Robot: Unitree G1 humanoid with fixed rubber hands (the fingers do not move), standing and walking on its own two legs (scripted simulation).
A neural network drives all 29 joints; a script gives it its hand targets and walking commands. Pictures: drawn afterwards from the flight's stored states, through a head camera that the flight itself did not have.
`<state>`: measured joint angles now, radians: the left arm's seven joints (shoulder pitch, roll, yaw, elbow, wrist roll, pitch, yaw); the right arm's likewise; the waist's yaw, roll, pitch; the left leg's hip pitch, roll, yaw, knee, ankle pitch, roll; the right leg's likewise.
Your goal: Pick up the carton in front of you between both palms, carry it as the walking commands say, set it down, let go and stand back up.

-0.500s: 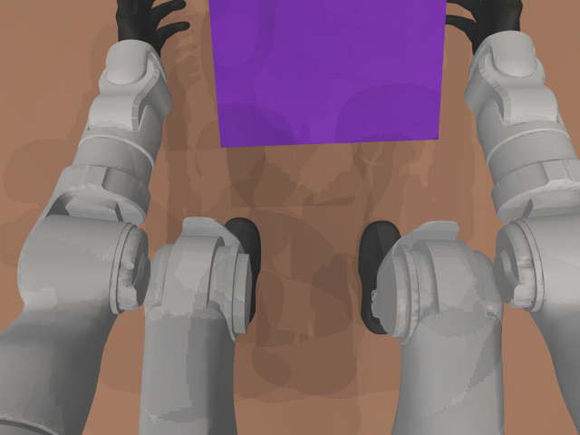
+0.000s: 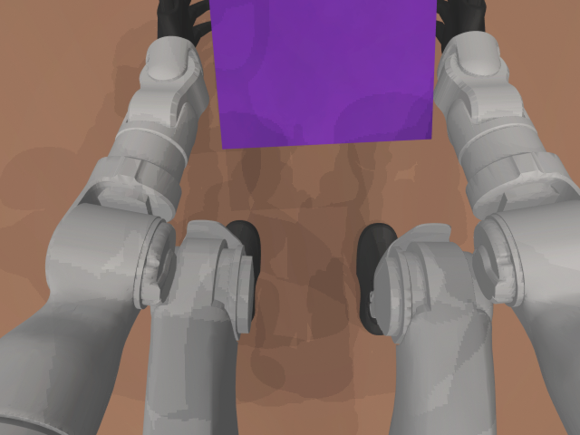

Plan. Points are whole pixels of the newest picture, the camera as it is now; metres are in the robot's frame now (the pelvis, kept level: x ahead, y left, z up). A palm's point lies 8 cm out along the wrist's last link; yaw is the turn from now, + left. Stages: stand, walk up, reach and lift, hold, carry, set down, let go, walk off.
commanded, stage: reach and lift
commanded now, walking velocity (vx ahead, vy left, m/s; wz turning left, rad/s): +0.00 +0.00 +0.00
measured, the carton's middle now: (317, 62) +0.50 -0.01 -0.25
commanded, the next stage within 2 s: none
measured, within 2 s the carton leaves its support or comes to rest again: leaves its support in 0.22 s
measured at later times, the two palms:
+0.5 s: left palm (130, 23) +0.50 +0.14 -0.06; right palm (525, 16) +0.50 -0.16 -0.06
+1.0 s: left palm out of the picture +0.47 +0.14 +0.10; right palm out of the picture +0.47 -0.16 +0.10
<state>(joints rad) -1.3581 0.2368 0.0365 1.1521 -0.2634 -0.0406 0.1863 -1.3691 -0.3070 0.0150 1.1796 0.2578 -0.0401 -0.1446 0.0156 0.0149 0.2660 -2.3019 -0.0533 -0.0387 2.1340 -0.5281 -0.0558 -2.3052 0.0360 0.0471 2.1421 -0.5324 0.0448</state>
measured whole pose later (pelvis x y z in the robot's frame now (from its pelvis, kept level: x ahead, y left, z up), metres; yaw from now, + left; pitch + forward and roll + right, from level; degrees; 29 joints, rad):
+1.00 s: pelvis +0.02 +0.00 +0.16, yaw -1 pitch +39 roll +0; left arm -0.82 -0.03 0.39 0.66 0.11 0.30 0.10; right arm -0.82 0.00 -0.34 0.68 -0.11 0.31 -0.08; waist 0.01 0.01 -0.21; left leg -1.82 -0.12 -0.10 1.66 -0.52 -0.07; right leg -1.82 0.11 0.10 1.66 -0.52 0.07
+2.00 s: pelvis +0.11 +0.00 +0.39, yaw -1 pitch +1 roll +0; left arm -0.22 -0.14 0.25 0.40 0.21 0.53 0.04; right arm -0.21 0.14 -0.23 0.40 -0.20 0.53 -0.04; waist 0.00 0.00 -0.11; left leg -0.25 -0.05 -0.15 0.50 -0.26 -0.02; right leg -0.26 0.05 0.15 0.50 -0.26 0.01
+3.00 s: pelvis +0.11 +0.00 +0.40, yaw -1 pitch -5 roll +0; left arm -0.25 -0.15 0.23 0.29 0.27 0.68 0.01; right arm -0.23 0.15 -0.21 0.28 -0.26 0.69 -0.01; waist 0.00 0.00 -0.01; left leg -0.09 -0.04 -0.14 0.38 -0.21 -0.01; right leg -0.09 0.04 0.14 0.38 -0.21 0.01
